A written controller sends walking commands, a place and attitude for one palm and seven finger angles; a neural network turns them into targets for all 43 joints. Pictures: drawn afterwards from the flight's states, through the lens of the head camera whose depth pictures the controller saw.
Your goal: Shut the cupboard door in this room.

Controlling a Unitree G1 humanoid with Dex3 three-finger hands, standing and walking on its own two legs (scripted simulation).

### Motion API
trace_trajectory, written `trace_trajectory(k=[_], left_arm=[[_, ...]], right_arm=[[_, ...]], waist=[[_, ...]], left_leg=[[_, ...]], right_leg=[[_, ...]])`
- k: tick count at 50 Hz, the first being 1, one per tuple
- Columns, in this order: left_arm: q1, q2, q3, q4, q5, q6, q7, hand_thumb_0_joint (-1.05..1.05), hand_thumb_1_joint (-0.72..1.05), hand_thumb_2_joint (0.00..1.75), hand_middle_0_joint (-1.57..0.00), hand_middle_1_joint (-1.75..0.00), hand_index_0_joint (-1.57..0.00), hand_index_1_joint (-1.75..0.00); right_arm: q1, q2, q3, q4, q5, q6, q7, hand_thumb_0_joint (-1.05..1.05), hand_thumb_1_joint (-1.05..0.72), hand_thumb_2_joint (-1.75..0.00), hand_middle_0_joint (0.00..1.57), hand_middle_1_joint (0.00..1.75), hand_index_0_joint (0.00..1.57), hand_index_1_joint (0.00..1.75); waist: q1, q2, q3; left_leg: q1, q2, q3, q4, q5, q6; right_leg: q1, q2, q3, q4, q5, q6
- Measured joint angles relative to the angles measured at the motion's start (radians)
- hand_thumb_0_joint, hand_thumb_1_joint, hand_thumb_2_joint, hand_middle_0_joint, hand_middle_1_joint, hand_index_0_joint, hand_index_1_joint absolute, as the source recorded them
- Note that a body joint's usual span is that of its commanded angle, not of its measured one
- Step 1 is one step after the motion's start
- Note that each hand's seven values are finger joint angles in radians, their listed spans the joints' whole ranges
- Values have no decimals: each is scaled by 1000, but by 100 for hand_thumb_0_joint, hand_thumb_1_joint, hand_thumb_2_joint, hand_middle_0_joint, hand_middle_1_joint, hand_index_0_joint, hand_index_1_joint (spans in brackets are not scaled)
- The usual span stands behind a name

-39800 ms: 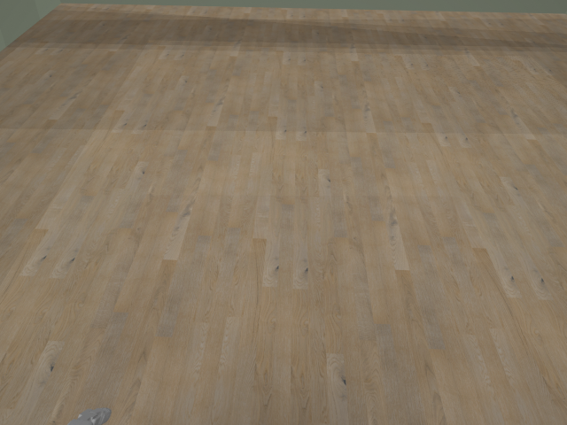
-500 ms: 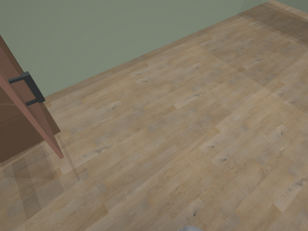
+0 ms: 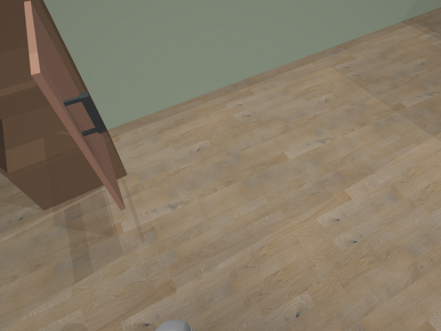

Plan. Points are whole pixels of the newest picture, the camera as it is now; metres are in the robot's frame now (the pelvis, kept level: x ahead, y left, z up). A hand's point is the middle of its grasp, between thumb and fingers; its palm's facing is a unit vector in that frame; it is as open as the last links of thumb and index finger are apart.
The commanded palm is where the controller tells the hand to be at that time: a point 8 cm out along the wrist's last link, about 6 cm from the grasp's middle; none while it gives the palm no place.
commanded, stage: turn or walk to find it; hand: left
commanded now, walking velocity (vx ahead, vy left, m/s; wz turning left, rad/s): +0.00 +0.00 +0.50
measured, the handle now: (85, 116) +0.61 +0.41 -0.02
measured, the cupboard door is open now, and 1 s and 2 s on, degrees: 86 86 86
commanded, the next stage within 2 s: stand and wait in 0.54 s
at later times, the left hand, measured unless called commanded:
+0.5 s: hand out of the picture +0.06 +0.24 -0.16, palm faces +0.23 -0.94 -0.26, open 7.4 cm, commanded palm none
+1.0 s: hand out of the picture -0.10 +0.18 -0.19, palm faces +0.42 -0.88 -0.21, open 7.4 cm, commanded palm none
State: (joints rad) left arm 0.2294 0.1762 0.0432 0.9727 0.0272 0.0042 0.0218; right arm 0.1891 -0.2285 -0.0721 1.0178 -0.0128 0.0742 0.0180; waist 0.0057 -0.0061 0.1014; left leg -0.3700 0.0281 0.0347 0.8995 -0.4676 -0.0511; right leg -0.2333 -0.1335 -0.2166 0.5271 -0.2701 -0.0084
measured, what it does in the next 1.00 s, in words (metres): steps on the spot, turning left: left foot, then right foot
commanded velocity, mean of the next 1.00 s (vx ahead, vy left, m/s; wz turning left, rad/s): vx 0.00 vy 0.00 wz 0.26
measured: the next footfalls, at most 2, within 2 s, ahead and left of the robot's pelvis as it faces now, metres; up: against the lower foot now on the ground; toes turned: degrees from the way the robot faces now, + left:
left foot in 0.12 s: +0.02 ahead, +0.14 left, +0.00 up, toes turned +9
right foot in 0.54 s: +0.06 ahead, -0.11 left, +0.00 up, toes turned +14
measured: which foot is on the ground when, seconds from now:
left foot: up 0.00-0.10, down 0.12-0.54, up 0.56-0.90, down 0.92-1.00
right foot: down 0.00-0.12, up 0.14-0.52, down 0.54-1.00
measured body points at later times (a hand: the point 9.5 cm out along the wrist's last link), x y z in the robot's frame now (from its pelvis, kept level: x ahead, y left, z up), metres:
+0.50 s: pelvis -0.01 +0.01 +0.00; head +0.03 +0.02 +0.45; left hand +0.05 +0.29 -0.14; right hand +0.10 -0.21 -0.15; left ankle -0.02 +0.14 -0.74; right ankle +0.01 -0.12 -0.71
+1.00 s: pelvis -0.01 +0.01 -0.01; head +0.01 +0.03 +0.44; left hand -0.12 +0.22 -0.17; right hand +0.15 -0.18 -0.15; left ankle -0.09 +0.11 -0.74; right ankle +0.02 -0.11 -0.74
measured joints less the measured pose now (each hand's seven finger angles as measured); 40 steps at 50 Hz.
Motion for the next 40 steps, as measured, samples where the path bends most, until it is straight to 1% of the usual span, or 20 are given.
trace_trajectory(k=[3, 5, 6, 7, 8, 9, 12, 15, 18, 22, 25, 27, 28, 29, 31, 33, 34, 35, 37, 40], left_arm=[[0, 24, 9, 0, 0, 4, -1, 0, 91, 90, -20, -30, -20, -30], [6, 42, 15, 1, -5, 12, -3, 0, 91, 90, -20, -30, -20, -30], [9, 52, 19, 0, -10, 19, -4, 0, 91, 90, -20, -30, -20, -30], [5, 64, 24, 4, -12, 31, -3, 0, 91, 90, -20, -30, -20, -30], [1, 74, 27, 9, -12, 45, 0, 0, 91, 90, -20, -30, -20, -30], [-6, 79, 30, 16, -12, 56, 1, 0, 91, 90, -20, -30, -20, -30], [-34, 85, 35, 22, -13, 65, -7, 1, 91, 90, -20, -30, -20, -30], [-54, 84, 32, 4, -14, 55, -11, 1, 91, 90, -20, -30, -20, -30], [-75, 78, 28, -14, -17, 50, -11, 1, 91, 90, -20, -30, -20, -30], [-107, 63, 19, -35, -21, 47, -9, 1, 91, 90, -20, -30, -20, -30], [-126, 46, 11, -53, -25, 39, -9, 1, 91, 90, -20, -30, -20, -30], [-125, 38, 4, -69, -26, 24, -10, 0, 91, 90, -20, -30, -20, -30], [-123, 29, 2, -73, -21, 13, -7, 0, 91, 90, -20, -30, -20, -30], [-119, 18, -4, -76, -17, 6, -6, 0, 91, 90, -20, -30, -20, -30], [-100, 0, -10, -80, -15, -2, -3, 0, 91, 90, -20, -30, -20, -30], [-77, -13, -13, -72, -13, -1, 1, 0, 91, 90, -20, -30, -20, -30], [-65, -17, -13, -64, -12, -1, 2, 0, 91, 90, -20, -30, -20, -30], [-54, -20, -14, -56, -11, 0, 2, 0, 91, 90, -20, -30, -20, -30], [-31, -21, -15, -38, -7, -1, 3, 0, 91, 90, -20, -30, -20, -30], [0, -17, -16, -14, -3, -3, 0, 0, 91, 90, -20, -30, -20, -30]], right_arm=[[-9, 4, 7, -10, 3, -8, 0, 1, -92, -90, 19, 30, 19, 29], [-10, 4, 11, -25, 2, -21, 3, 1, -92, -90, 19, 30, 19, 29], [-11, 6, 11, -34, 0, -30, 3, 1, -92, -90, 19, 30, 19, 29], [-16, 14, 11, -40, -2, -36, 3, 1, -91, -90, 19, 30, 19, 29], [-18, 22, 14, -45, -5, -41, 1, 1, -91, -90, 19, 30, 19, 29], [-17, 28, 16, -51, -7, -46, -3, 1, -91, -90, 19, 30, 19, 29], [-9, 39, 24, -57, -12, -51, -15, 0, -91, -90, 19, 30, 20, 29], [-3, 47, 31, -57, -11, -53, -17, 0, -91, -90, 20, 30, 20, 29], [2, 52, 30, -62, -11, -54, -16, 0, -91, -90, 20, 30, 20, 29], [7, 52, 23, -69, -14, -48, -12, 0, -91, -89, 20, 30, 20, 30], [13, 42, 15, -71, -16, -39, -11, 0, -91, -89, 20, 30, 20, 30], [22, 34, 9, -71, -12, -33, -9, 0, -91, -89, 20, 30, 20, 30], [24, 25, 4, -70, -8, -30, -8, 0, -91, -90, 20, 30, 20, 30], [22, 15, -2, -68, -6, -24, -8, 0, -91, -90, 20, 30, 20, 30], [18, -2, -11, -60, -8, -10, -8, 1, -91, -90, 20, 30, 20, 29], [12, -16, -16, -51, -10, -3, -6, 1, -91, -90, 20, 30, 20, 29], [10, -21, -16, -47, -10, -3, -6, 1, -91, -90, 20, 30, 20, 29], [8, -23, -16, -44, -10, -4, -5, 1, -91, -90, 20, 30, 20, 29], [3, -23, -13, -36, -8, -6, -6, 1, -91, -90, 19, 30, 20, 29], [-8, -17, -3, -23, -5, -10, -9, 1, -91, -90, 19, 30, 19, 29]], waist=[[4, -18, 6], [1, -26, 0], [0, -32, -5], [3, -48, -3], [5, -55, -3], [3, -53, -7], [-3, -37, -18], [-1, -27, -26], [-8, -16, -31], [-25, 1, -27], [-39, 20, -25], [-41, 28, -31], [-39, 41, -30], [-41, 57, -23], [-37, 64, -18], [-32, 64, -15], [-31, 63, -14], [-29, 59, -14], [-24, 46, -14], [-7, 26, -14]], left_leg=[[49, 4, 28, -138, 21, 3], [103, 5, 47, -279, 113, 11], [110, 1, 44, -312, 158, 31], [100, -10, 46, -293, 157, 50], [95, -14, 45, -280, 146, 64], [94, -15, 38, -282, 140, 74], [109, -19, 6, -342, 171, 80], [126, -28, -17, -406, 214, 83], [130, -38, -41, -436, 237, 82], [115, -49, -77, -431, 244, 72], [88, -58, -109, -401, 239, 57], [58, -71, -130, -358, 224, 41], [37, -69, -138, -315, 205, 40], [11, -70, -141, -239, 127, 38], [-47, -83, -128, -41, 18, 34], [-87, -77, -105, 122, 20, 27], [-96, -68, -95, 170, 34, 22], [-97, -58, -86, 193, 46, 17], [-78, -38, -70, 177, 52, 8], [-17, -14, -48, 52, 35, 2]], right_leg=[[-14, -22, -27, 31, -12, 15], [-34, -38, -46, 82, -36, 32], [-56, -49, -44, 128, -57, 43], [-85, -52, -7, 195, -135, 55], [-116, -39, 36, 274, -204, 64], [-147, -21, 72, 352, -238, 69], [-211, 17, 134, 509, -199, 80], [-235, 30, 164, 542, -150, 91], [-225, 39, 181, 497, -150, 100], [-181, 58, 189, 376, -174, 101], [-124, 80, 184, 235, -157, 92], [-54, 89, 173, 72, -69, 84], [-43, 96, 161, 44, -37, 38], [-42, 98, 145, 57, -37, 10], [-33, 84, 127, 68, -54, -10], [-12, 74, 116, 46, -51, -11], [-3, 70, 112, 33, -45, -10], [5, 65, 107, 21, -39, -10], [16, 56, 101, 2, -30, -10], [20, 47, 93, -16, -22, -9]])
